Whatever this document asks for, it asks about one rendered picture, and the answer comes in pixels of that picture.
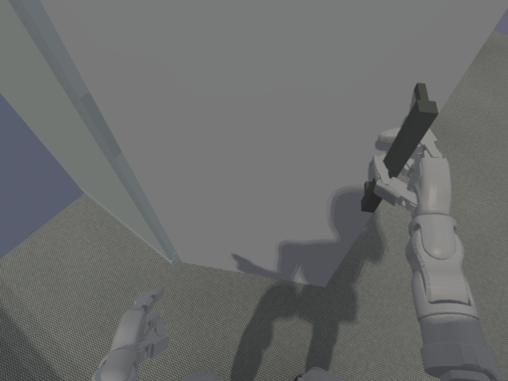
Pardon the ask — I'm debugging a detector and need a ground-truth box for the robot right forearm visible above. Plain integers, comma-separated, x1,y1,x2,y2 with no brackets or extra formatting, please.
405,213,504,381

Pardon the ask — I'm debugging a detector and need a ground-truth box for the left robot hand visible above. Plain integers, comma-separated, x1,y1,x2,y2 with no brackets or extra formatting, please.
110,286,170,363

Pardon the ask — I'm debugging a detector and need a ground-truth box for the fridge door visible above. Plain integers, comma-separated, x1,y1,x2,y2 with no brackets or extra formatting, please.
40,0,508,287

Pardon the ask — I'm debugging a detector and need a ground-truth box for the handle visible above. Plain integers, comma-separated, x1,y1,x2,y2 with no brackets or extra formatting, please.
361,83,438,213

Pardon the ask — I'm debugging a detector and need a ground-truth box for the right robot hand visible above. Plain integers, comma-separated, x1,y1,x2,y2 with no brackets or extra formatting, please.
371,127,452,219

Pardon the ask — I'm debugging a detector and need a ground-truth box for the robot left forearm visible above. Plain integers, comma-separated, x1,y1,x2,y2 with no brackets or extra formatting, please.
91,349,139,381

